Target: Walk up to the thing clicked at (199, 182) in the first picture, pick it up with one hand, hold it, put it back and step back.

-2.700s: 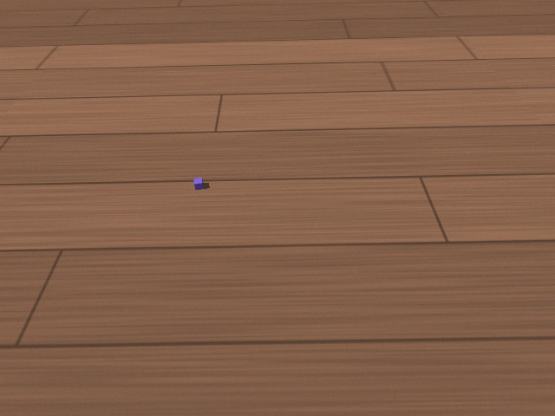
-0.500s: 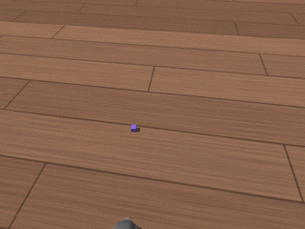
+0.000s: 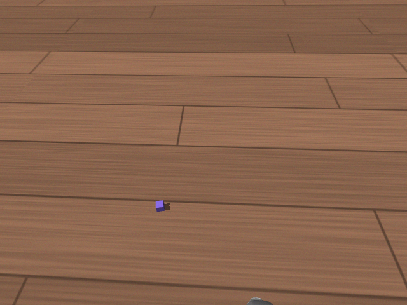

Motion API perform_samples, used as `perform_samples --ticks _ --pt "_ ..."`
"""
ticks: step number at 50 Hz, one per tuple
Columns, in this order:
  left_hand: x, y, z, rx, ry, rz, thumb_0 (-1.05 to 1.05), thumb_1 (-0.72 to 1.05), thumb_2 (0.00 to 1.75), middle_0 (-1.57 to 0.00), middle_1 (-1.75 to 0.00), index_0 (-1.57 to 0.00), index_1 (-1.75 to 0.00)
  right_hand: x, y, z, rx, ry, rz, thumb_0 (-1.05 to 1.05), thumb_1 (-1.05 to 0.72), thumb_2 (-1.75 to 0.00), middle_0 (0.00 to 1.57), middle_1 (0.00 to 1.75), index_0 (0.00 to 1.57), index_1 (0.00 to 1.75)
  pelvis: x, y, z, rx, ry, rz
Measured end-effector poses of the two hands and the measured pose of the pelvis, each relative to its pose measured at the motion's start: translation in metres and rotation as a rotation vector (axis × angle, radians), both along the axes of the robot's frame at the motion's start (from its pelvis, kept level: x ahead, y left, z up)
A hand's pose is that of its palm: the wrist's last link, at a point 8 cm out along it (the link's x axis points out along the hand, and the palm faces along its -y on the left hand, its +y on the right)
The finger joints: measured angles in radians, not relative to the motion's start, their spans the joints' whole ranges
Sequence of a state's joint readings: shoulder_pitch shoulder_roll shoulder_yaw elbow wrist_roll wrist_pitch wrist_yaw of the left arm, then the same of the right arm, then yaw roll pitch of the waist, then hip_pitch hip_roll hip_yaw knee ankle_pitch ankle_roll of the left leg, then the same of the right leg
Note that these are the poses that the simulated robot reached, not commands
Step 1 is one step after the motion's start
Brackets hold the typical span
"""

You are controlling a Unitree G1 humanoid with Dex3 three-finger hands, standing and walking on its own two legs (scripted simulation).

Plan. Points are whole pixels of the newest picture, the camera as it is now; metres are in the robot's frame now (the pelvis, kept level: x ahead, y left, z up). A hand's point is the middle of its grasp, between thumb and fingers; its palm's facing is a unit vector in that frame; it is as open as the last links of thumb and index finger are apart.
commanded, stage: walk up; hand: left
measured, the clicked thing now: (160, 205) +0.75 +0.25 -0.75
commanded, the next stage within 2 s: none
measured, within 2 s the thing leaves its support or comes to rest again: neither
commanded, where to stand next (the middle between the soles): +0.36 -0.01 m, yaw +2 degrees
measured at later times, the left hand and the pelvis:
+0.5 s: hand (88, 291) +0.20 +0.28 -0.16, palm faces -0.01 -0.93 -0.36, open 7.4 cm; pelvis +0.17 +0.00 -0.01, yaw +2 degrees
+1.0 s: hand (112, 232) +0.34 +0.24 -0.14, palm faces +0.00 -0.91 -0.41, open 7.3 cm; pelvis +0.28 -0.03 -0.01, yaw +2 degrees
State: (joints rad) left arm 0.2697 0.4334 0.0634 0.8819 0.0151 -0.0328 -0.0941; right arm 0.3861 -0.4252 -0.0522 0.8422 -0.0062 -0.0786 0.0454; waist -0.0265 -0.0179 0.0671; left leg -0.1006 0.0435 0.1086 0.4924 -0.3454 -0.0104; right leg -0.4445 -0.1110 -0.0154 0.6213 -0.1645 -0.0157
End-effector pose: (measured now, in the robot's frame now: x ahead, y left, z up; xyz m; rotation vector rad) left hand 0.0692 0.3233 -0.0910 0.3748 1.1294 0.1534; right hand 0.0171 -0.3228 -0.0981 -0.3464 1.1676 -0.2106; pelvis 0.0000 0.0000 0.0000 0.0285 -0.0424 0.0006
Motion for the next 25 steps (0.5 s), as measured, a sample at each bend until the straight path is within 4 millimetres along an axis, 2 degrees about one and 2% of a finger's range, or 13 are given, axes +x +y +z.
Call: perform_samples --ticks 3,5,9,12,16,20,25 --pt "0.040 -0.014 0.000 0.034 -0.057 -0.005 0.00 0.91 0.90 -0.21 -0.30 -0.20 -0.30 0.022 -0.018 -0.020 0.008 0.023 -0.005 0.01 -0.90 -0.90 0.20 0.30 0.20 0.30 0.027 -0.016 -0.012 -0.016 -0.005 0.007" --pt "0.058 -0.024 0.004 0.039 -0.099 -0.003 0.00 0.91 0.90 -0.21 -0.30 -0.20 -0.30 0.041 -0.023 -0.026 0.015 0.041 -0.002 0.01 -0.90 -0.90 0.20 0.30 0.20 0.30 0.040 -0.023 -0.013 -0.017 -0.010 0.010" --pt "0.077 -0.039 0.015 0.028 -0.114 0.016 0.00 0.91 0.90 -0.21 -0.30 -0.21 -0.30 0.086 -0.024 -0.023 0.036 0.024 0.023 0.01 -0.91 -0.90 0.20 0.30 0.20 0.30 0.065 -0.028 -0.003 -0.013 -0.012 0.011" --pt "0.084 -0.042 0.017 0.023 -0.089 0.024 0.00 0.91 0.90 -0.21 -0.30 -0.21 -0.30 0.117 -0.023 -0.016 0.045 -0.003 0.045 0.01 -0.91 -0.90 0.20 0.30 0.20 0.30 0.083 -0.029 0.002 -0.021 -0.005 0.011" --pt "0.091 -0.036 0.010 0.012 -0.052 0.042 0.00 0.90 0.90 -0.21 -0.30 -0.21 -0.30 0.154 -0.019 -0.006 0.034 -0.008 0.074 0.01 -0.91 -0.90 0.20 0.30 0.20 0.30 0.109 -0.026 0.004 -0.036 0.003 0.016" --pt "0.101 -0.020 -0.005 -0.005 -0.016 0.070 0.00 0.90 0.90 -0.21 -0.30 -0.21 -0.30 0.192 -0.011 0.001 0.002 -0.019 0.098 0.01 -0.91 -0.90 0.20 0.30 0.20 0.30 0.139 -0.016 -0.001 -0.048 0.003 0.027" --pt "0.127 -0.002 -0.030 -0.011 0.043 0.081 0.00 0.91 0.90 -0.21 -0.30 -0.21 -0.30 0.229 -0.001 0.004 -0.046 -0.081 0.086 0.01 -0.90 -0.90 0.20 0.30 0.20 0.30 0.174 0.001 -0.014 -0.028 -0.009 0.026"
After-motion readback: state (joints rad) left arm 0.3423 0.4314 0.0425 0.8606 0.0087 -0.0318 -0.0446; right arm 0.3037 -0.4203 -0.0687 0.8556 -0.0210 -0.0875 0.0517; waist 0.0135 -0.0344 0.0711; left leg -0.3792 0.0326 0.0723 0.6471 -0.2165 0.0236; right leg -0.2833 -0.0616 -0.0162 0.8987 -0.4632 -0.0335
